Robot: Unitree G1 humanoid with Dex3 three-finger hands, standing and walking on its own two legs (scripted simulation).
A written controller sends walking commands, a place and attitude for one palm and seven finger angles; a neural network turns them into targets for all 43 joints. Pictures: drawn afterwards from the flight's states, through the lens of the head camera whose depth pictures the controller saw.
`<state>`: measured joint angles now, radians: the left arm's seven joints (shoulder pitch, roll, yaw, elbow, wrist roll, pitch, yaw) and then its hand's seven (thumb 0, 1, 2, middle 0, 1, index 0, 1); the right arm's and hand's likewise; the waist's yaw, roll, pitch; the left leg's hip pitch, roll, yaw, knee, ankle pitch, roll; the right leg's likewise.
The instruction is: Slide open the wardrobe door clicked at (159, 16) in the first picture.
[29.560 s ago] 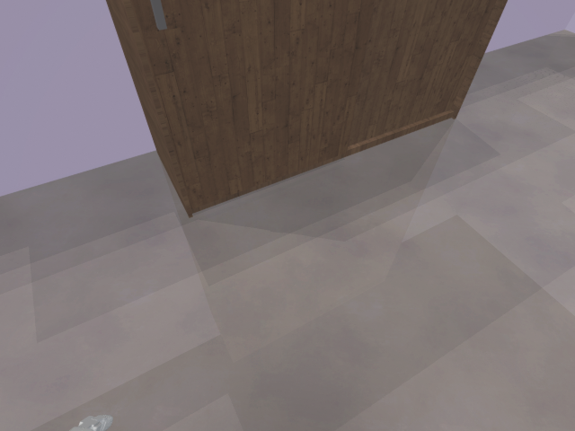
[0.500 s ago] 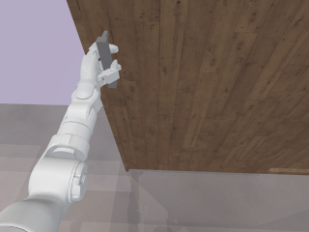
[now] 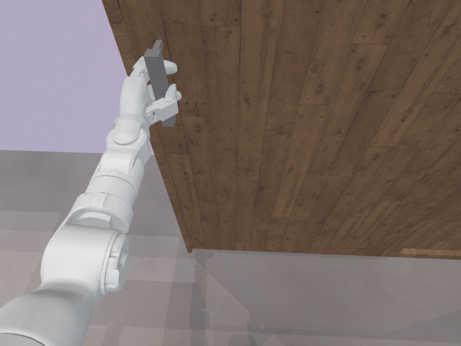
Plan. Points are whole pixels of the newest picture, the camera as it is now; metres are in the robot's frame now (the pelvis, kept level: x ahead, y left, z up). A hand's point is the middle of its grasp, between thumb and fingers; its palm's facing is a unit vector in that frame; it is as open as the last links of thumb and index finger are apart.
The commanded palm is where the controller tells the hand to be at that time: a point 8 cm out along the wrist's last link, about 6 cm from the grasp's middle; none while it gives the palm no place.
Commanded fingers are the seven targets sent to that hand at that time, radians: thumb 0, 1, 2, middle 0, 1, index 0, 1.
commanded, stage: step sideways, sliding the door along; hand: left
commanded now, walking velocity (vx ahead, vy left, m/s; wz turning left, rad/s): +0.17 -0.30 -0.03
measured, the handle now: (164, 85) +0.53 +0.15 +0.16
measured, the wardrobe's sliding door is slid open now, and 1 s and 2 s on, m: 0.00 0.07 0.28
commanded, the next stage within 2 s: none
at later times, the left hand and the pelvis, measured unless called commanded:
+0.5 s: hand (182, 102) +0.49 +0.11 +0.15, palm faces +0.28 -0.95 -0.12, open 6.4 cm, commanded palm +0.45 +0.09 +0.16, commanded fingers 0.00 0.90 0.90 -0.45 -1.40 -0.45 -1.40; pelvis +0.04 -0.08 +0.00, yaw +4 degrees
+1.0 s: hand (222, 100) +0.49 +0.04 +0.15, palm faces +0.42 -0.91 -0.04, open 6.7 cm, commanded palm +0.45 +0.01 +0.16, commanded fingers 0.00 0.90 0.90 -0.45 -1.40 -0.45 -1.40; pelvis +0.14 -0.18 +0.00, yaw +11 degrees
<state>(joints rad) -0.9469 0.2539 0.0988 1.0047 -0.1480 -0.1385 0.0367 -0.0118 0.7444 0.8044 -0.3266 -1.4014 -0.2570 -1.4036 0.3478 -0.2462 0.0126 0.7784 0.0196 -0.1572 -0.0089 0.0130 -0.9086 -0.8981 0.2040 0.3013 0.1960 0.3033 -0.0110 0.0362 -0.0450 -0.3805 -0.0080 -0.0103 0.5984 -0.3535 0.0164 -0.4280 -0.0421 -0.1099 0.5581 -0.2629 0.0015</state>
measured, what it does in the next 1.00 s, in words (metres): steps to the right: right foot, then left foot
